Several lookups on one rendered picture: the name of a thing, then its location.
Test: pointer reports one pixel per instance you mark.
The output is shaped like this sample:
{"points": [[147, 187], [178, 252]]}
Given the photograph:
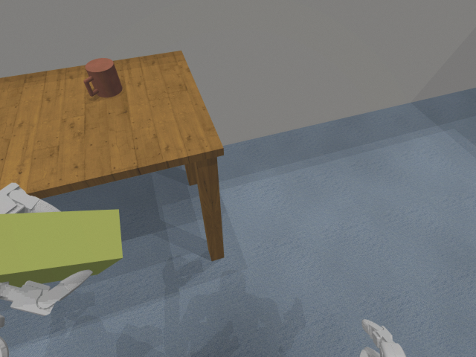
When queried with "table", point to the table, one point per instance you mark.
{"points": [[55, 138]]}

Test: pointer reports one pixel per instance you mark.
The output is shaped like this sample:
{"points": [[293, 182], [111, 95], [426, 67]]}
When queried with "left robot hand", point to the left robot hand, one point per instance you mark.
{"points": [[34, 297]]}

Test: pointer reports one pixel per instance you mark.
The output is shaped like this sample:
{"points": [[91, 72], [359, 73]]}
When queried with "sponge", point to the sponge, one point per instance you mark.
{"points": [[51, 246]]}

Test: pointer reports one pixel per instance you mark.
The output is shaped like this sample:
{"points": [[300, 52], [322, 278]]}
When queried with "right robot hand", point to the right robot hand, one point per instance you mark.
{"points": [[382, 339]]}

